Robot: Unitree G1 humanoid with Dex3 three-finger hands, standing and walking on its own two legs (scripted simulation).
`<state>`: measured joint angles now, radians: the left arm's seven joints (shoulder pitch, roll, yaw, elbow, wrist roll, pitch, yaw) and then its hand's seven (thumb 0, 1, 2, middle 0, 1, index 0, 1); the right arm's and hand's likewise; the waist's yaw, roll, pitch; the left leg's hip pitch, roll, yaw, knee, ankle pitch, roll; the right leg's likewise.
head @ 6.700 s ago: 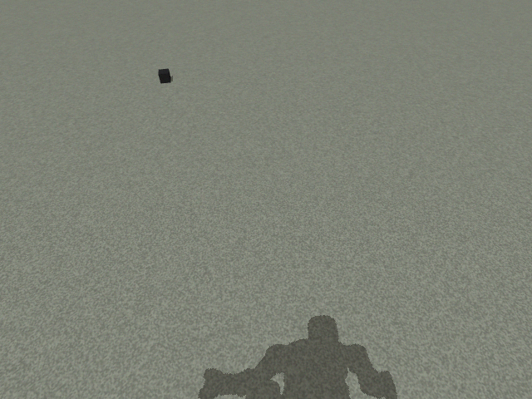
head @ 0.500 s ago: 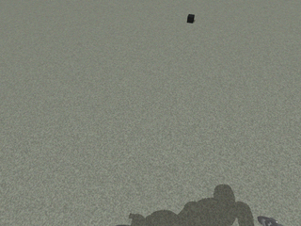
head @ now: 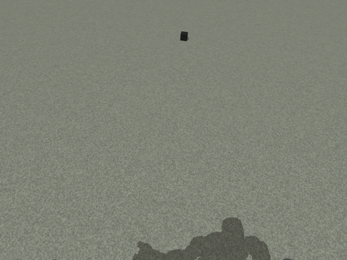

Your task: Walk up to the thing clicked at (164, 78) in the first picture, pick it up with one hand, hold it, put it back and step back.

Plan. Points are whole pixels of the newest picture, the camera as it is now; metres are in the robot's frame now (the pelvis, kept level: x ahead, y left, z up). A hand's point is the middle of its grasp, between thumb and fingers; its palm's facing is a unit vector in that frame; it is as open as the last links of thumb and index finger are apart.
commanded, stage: walk up
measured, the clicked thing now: (184, 36) +2.50 -0.14 -0.73
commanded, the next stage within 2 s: stand in 0.62 s
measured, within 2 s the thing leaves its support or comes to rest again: neither
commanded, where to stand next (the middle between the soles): +0.06 +0.01 m, yaw -3 degrees
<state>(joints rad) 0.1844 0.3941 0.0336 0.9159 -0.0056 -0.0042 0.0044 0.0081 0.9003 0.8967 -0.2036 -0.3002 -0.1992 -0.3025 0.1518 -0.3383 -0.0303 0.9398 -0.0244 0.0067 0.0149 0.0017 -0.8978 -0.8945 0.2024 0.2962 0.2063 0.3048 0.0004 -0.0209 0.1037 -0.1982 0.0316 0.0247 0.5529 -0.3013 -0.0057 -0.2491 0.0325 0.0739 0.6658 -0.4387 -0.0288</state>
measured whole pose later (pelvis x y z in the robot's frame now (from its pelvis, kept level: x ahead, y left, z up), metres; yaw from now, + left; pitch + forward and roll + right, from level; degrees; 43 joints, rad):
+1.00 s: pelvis +0.01 +0.01 +0.02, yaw -1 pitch -2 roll +0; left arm 0.11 0.35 -0.01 1.13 0.00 -0.02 0.00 0.01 0.90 0.90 -0.20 -0.30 -0.20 -0.30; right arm 0.10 -0.34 -0.02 1.13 -0.01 -0.01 0.01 0.00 -0.90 -0.89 0.20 0.30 0.20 0.30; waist -0.01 0.01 0.05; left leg -0.09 0.01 0.05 0.31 -0.19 0.00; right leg -0.11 0.00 0.09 0.33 -0.18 0.02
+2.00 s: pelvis +0.01 +0.01 +0.02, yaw +0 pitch -2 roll +0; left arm 0.12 0.35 -0.01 1.12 0.00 -0.02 0.00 0.01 0.90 0.90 -0.20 -0.30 -0.20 -0.30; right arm 0.11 -0.35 -0.01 1.13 0.00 -0.01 0.01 0.00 -0.90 -0.89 0.20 0.30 0.20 0.30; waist -0.01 0.00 0.05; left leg -0.09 0.01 0.02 0.31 -0.19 0.00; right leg -0.09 -0.01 0.06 0.31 -0.18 0.02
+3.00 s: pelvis +0.02 +0.01 +0.02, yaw +1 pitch -1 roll +0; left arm 0.11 0.35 -0.01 1.12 0.00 -0.02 0.00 0.01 0.90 0.90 -0.20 -0.30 -0.20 -0.30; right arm 0.11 -0.35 -0.01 1.12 0.00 -0.01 0.00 0.00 -0.90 -0.89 0.20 0.30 0.20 0.30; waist -0.01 0.00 0.05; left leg -0.09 0.00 0.01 0.31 -0.19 0.00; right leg -0.09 -0.01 0.05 0.30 -0.19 0.02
